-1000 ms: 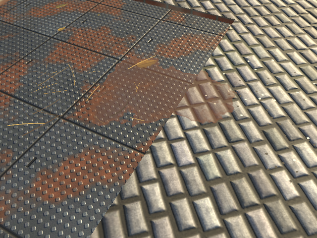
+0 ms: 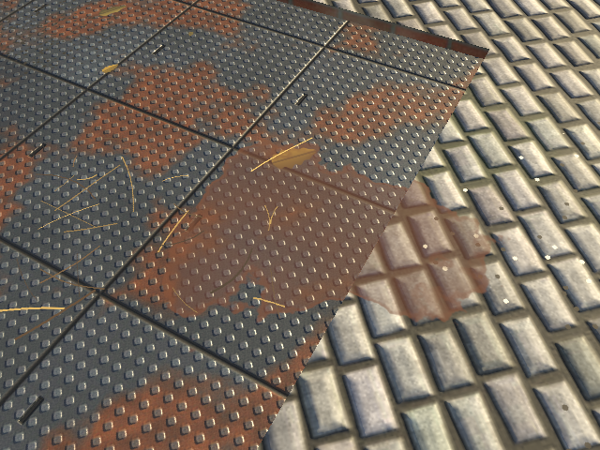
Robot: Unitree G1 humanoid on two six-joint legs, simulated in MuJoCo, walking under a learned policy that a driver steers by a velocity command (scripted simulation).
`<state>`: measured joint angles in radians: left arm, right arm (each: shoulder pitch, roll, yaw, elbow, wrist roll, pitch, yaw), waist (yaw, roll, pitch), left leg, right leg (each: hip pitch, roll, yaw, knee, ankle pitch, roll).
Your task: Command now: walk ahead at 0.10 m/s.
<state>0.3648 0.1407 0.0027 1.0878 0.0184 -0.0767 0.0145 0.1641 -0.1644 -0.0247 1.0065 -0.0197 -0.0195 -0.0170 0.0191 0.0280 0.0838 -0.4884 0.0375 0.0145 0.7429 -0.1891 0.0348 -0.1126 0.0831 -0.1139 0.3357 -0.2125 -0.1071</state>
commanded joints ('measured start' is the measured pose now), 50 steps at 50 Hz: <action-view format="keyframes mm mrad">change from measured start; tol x8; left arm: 1 47 107 8 -19 3 5 13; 4 32 97 3 -14 -2 17 21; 7 221 13 -10 33 -14 33 27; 11 84 75 6 22 -6 54 29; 19 71 47 -5 49 -8 58 40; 50 180 69 -1 90 -2 59 38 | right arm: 1 84 -43 -1 7 4 4 -11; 6 182 -128 -8 48 -7 -26 -27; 9 88 -45 11 45 7 -10 -14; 50 179 -28 14 153 7 19 -15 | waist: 1 -20 -122 -82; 7 25 117 -117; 16 -12 -31 -44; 50 5 -114 63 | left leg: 1 177 -23 30 -76 2 1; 3 232 -21 25 -196 -2 13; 4 302 -5 5 -324 106 18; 6 496 171 -156 -302 601 66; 7 449 215 -195 -300 611 144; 9 334 137 -165 -345 378 95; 11 318 81 -117 -354 314 58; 46 346 55 -94 -399 169 33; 50 206 -42 -10 -260 -222 46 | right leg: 1 -32 -271 115 -4 733 -74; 4 -60 -271 153 57 521 -45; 7 -123 -135 103 73 -102 32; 14 -7 -177 144 -9 126 41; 46 -39 -199 159 -57 82 42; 50 -54 -214 248 -122 -410 -30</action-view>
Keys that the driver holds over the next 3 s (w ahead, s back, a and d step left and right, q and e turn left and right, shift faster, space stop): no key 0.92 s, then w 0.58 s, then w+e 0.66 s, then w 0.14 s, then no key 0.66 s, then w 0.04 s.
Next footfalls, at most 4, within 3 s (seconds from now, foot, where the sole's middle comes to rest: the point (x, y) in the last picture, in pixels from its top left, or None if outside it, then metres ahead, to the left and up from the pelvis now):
0.10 left None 0.13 0.11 -0.78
1.30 left None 0.29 0.16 -0.78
1.86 right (342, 386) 0.61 -0.03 -0.78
2.44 left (312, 265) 0.97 0.04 -0.83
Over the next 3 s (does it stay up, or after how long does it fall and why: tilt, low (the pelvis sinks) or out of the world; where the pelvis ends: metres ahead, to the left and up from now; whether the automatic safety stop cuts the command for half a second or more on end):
stays up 0.86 -0.02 -0.04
